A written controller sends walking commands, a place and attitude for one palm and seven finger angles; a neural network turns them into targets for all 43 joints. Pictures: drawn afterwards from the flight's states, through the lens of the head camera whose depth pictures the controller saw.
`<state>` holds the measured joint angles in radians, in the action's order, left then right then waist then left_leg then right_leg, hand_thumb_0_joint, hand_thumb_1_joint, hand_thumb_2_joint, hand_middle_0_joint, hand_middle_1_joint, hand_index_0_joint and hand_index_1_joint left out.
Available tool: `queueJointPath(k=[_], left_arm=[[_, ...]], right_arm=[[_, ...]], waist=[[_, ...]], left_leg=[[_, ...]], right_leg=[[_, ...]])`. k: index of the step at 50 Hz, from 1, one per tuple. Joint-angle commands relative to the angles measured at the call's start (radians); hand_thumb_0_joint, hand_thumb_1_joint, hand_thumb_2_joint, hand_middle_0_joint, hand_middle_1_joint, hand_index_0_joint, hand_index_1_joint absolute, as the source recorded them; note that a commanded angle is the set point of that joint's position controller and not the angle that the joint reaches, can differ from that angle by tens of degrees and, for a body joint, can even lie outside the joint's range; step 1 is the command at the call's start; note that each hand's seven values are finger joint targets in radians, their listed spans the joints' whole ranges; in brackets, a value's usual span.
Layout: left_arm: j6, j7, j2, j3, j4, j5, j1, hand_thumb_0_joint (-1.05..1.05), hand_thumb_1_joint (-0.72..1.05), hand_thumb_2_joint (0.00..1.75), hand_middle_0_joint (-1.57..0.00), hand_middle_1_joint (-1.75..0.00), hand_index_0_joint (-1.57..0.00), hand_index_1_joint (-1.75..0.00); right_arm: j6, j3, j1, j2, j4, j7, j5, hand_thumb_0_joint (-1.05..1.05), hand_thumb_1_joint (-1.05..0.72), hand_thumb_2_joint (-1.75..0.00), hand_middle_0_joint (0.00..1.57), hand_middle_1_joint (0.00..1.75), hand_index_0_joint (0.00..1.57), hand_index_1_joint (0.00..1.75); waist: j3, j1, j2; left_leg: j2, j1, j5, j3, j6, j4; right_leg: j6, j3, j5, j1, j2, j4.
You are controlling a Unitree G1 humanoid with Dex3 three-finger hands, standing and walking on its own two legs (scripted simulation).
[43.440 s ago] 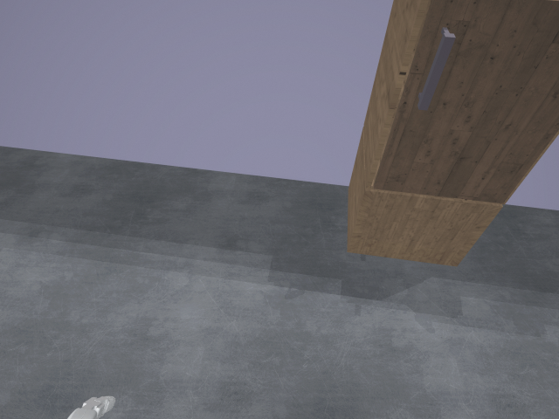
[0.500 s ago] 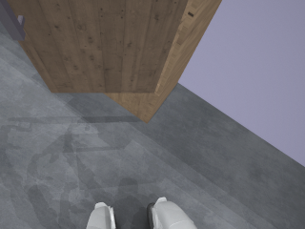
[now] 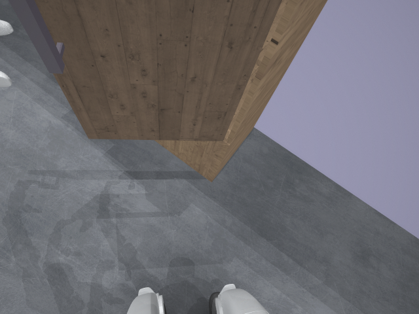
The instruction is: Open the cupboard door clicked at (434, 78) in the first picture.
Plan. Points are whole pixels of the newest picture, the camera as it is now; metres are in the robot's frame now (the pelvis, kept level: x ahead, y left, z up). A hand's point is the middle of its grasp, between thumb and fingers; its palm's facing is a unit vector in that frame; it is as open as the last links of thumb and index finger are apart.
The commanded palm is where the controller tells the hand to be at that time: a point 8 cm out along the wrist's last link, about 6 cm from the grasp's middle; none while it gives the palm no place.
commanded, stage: move the hooked fingers beside the handle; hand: left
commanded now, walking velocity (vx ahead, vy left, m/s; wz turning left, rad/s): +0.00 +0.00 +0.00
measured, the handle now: (37, 16) +0.59 +0.22 +0.14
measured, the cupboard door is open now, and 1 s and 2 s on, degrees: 39 39 40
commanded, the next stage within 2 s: slide the fingers in behind the handle in 0.12 s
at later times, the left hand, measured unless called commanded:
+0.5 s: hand out of the picture +0.52 +0.26 +0.15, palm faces -0.07 -1.00 +0.00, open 14.0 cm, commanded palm +0.52 +0.30 +0.14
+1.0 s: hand (18, 40) +0.53 +0.23 +0.15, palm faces -0.07 -1.00 +0.02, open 14.0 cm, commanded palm +0.52 +0.27 +0.14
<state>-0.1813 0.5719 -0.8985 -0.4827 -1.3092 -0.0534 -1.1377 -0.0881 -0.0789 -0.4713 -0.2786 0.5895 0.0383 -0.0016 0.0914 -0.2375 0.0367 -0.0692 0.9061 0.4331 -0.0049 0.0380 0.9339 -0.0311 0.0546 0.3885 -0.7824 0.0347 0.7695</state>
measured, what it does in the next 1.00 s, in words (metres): stands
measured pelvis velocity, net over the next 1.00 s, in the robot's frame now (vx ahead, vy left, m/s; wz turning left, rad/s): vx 0.00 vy -0.01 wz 0.01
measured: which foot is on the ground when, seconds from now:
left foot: down 0.00-1.00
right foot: down 0.00-1.00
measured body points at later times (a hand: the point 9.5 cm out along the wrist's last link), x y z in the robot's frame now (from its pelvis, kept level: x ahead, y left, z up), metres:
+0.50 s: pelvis -0.01 -0.01 +0.00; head +0.13 +0.02 +0.42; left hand +0.52 +0.32 +0.15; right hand -0.04 -0.28 -0.09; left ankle -0.01 +0.08 -0.69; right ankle -0.02 -0.15 -0.69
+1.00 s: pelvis +0.00 -0.01 +0.00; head +0.13 +0.02 +0.43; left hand +0.53 +0.29 +0.15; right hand -0.05 -0.28 -0.09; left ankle -0.01 +0.08 -0.69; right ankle -0.02 -0.15 -0.69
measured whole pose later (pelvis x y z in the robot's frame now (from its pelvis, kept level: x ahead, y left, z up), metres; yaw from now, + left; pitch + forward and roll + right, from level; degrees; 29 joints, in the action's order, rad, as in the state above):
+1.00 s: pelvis +0.00 -0.01 +0.00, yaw +0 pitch +22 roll -5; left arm -0.19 0.50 -0.81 -0.45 -1.32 -0.08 -1.12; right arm -0.07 -0.06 -0.48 -0.28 0.62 0.03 0.00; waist 0.09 -0.23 0.04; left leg -0.07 0.87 0.42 0.00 0.02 0.91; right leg -0.02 0.05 0.39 -0.76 0.04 0.77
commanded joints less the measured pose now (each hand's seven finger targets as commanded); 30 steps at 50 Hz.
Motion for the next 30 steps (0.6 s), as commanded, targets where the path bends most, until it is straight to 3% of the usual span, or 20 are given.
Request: queueJointPath(k=[1,3,7,9,10,11,14,17,18,21,22,24,26,29,30], left_arm=[[-0.08,-0.026,-0.282,-0.045,0.237,-0.03,-0.412,0.0,-0.5,0.3,-0.3,-1.2,-0.3,-1.2],[-0.08,-0.032,-0.298,-0.05,0.207,-0.028,-0.425,0.0,-0.5,0.3,-0.3,-1.2,-0.3,-1.2],[-0.085,-0.029,-0.317,-0.043,0.211,-0.017,-0.45,0.0,-0.5,0.3,-0.3,-1.2,-0.3,-1.2],[-0.099,-0.021,-0.357,-0.072,0.22,-0.019,-0.438,0.0,-0.5,0.3,-0.3,-1.2,-0.3,-1.2],[-0.096,-0.014,-0.333,-0.054,0.2,-0.025,-0.432,0.0,-0.5,0.3,-0.3,-1.2,-0.3,-1.2],[-0.094,-0.009,-0.334,-0.052,0.191,-0.028,-0.442,0.0,-0.5,0.3,-0.3,-1.2,-0.3,-1.2],[-0.08,0.012,-0.289,-0.02,0.171,-0.044,-0.435,0.0,-0.5,0.3,-0.3,-1.2,-0.3,-1.2],[-0.059,0.021,-0.246,0.019,0.128,-0.048,-0.424,0.0,-0.5,0.3,-0.3,-1.2,-0.3,-1.2],[-0.062,0.018,-0.228,0.029,0.147,-0.054,-0.443,0.0,-0.5,0.3,-0.3,-1.2,-0.3,-1.2],[-0.062,0.005,-0.227,0.037,0.149,-0.049,-0.474,0.0,-0.5,0.3,-0.3,-1.2,-0.3,-1.2],[-0.064,0.0,-0.243,0.019,0.15,-0.051,-0.475,0.0,-0.5,0.3,-0.3,-1.2,-0.3,-1.2],[-0.084,-0.011,-0.269,-0.003,0.192,-0.05,-0.486,0.0,-0.5,0.3,-0.3,-1.2,-0.3,-1.2],[-0.093,-0.022,-0.25,0.0,0.218,-0.048,-0.492,0.0,-0.5,0.3,-0.3,-1.2,-0.3,-1.2],[-0.093,-0.043,-0.28,-0.031,0.201,-0.039,-0.484,0.0,-0.5,0.3,-0.3,-1.2,-0.3,-1.2],[-0.087,-0.047,-0.265,-0.013,0.186,-0.034,-0.482,0.0,-0.5,0.3,-0.3,-1.2,-0.3,-1.2]], right_arm=[[0.005,0.086,-0.212,-0.224,-0.018,0.019,0.002,0.0,-0.9,-0.9,0.2,0.3,0.2,0.3],[0.003,0.08,-0.206,-0.225,-0.022,0.023,0.0,0.0,-0.9,-0.9,0.2,0.3,0.2,0.3],[0.007,0.079,-0.189,-0.228,-0.027,0.026,-0.005,0.0,-0.9,-0.9,0.2,0.3,0.2,0.3],[0.006,0.079,-0.191,-0.23,-0.026,0.031,-0.005,0.0,-0.9,-0.9,0.2,0.3,0.2,0.3],[0.006,0.077,-0.182,-0.228,-0.028,0.031,-0.009,0.0,-0.9,-0.9,0.2,0.3,0.2,0.3],[0.005,0.077,-0.185,-0.229,-0.022,0.034,-0.009,0.0,-0.9,-0.9,0.2,0.3,0.2,0.3],[0.008,0.076,-0.179,-0.229,-0.022,0.035,-0.013,0.0,-0.9,-0.9,0.2,0.3,0.2,0.3],[0.01,0.073,-0.176,-0.228,-0.019,0.039,-0.016,0.0,-0.9,-0.9,0.2,0.3,0.2,0.3],[0.014,0.072,-0.177,-0.227,-0.017,0.041,-0.014,0.0,-0.9,-0.9,0.2,0.3,0.2,0.3],[0.021,0.071,-0.181,-0.228,-0.007,0.043,-0.012,0.0,-0.9,-0.9,0.2,0.3,0.2,0.3],[0.024,0.071,-0.187,-0.229,-0.008,0.043,-0.011,0.0,-0.9,-0.9,0.2,0.3,0.2,0.3],[0.026,0.072,-0.188,-0.227,-0.008,0.042,-0.008,0.0,-0.9,-0.9,0.2,0.3,0.2,0.3],[0.03,0.077,-0.196,-0.224,-0.003,0.037,-0.004,0.0,-0.9,-0.9,0.2,0.3,0.2,0.3],[0.03,0.075,-0.194,-0.222,-0.004,0.034,-0.004,0.0,-0.9,-0.9,0.2,0.3,0.2,0.3],[0.03,0.075,-0.193,-0.221,-0.003,0.033,-0.006,0.0,-0.9,-0.9,0.2,0.3,0.2,0.3]], waist=[[0.479,0.016,0.279],[0.438,0.007,0.244],[0.465,0.005,0.262],[0.497,0.014,0.259],[0.477,0.009,0.26],[0.463,0.0,0.219],[0.454,-0.003,0.241],[0.391,-0.014,0.19],[0.389,-0.016,0.22],[0.395,-0.029,0.21],[0.408,-0.022,0.196],[0.466,-0.009,0.238],[0.498,-0.008,0.25],[0.486,-0.001,0.246],[0.465,-0.01,0.23]], left_leg=[[0.003,-0.654,-0.698,-0.099,-0.033,-0.057],[0.01,-0.605,-0.642,-0.093,-0.022,-0.062],[0.018,-0.582,-0.575,-0.078,-0.015,-0.061],[0.016,-0.604,-0.621,-0.084,-0.019,-0.057],[0.019,-0.588,-0.595,-0.077,-0.016,-0.056],[0.019,-0.568,-0.583,-0.077,-0.011,-0.055],[0.022,-0.566,-0.559,-0.068,-0.009,-0.058],[0.022,-0.515,-0.49,-0.068,-0.003,-0.067],[0.022,-0.529,-0.497,-0.07,-0.003,-0.069],[0.017,-0.514,-0.46,-0.068,0.0,-0.067],[0.019,-0.506,-0.455,-0.071,-0.001,-0.067],[0.019,-0.544,-0.497,-0.074,-0.005,-0.064],[0.019,-0.569,-0.524,-0.077,-0.008,-0.058],[0.019,-0.549,-0.51,-0.072,-0.005,-0.058],[0.021,-0.529,-0.492,-0.069,-0.003,-0.06]], right_leg=[[0.042,0.029,-0.34,-0.023,0.054,-0.041],[0.042,0.028,-0.333,-0.01,0.054,-0.042],[0.04,0.015,-0.342,0.023,0.049,-0.043],[0.04,0.015,-0.363,0.036,0.049,-0.038],[0.04,0.012,-0.359,0.033,0.05,-0.042],[0.037,0.012,-0.367,0.044,0.05,-0.044],[0.037,0.012,-0.36,0.031,0.049,-0.049],[0.037,0.015,-0.319,0.014,0.05,-0.056],[0.04,0.017,-0.314,0.001,0.05,-0.055],[0.037,0.011,-0.293,-0.006,0.046,-0.058],[0.037,0.012,-0.289,0.009,0.046,-0.054],[0.041,0.009,-0.311,0.022,0.045,-0.044],[0.04,0.009,-0.326,0.022,0.046,-0.04],[0.039,0.006,-0.325,0.033,0.046,-0.041],[0.037,0.005,-0.322,0.031,0.046,-0.043]])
